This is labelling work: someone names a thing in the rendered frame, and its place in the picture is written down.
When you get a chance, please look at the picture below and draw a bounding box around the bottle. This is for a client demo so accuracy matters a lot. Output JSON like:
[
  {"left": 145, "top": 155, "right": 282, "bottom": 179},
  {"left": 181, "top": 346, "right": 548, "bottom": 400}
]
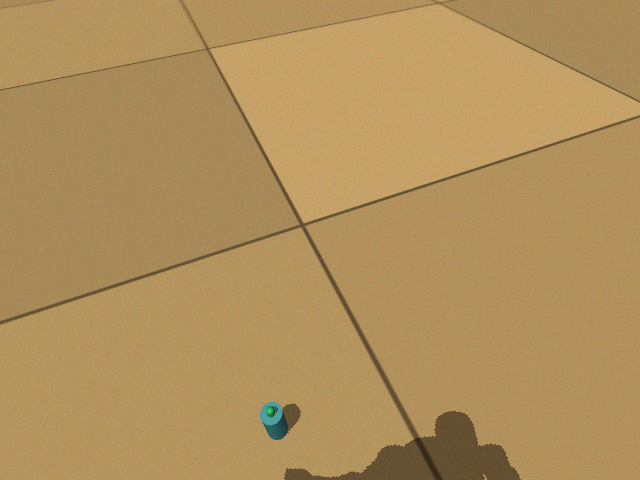
[{"left": 260, "top": 402, "right": 288, "bottom": 440}]

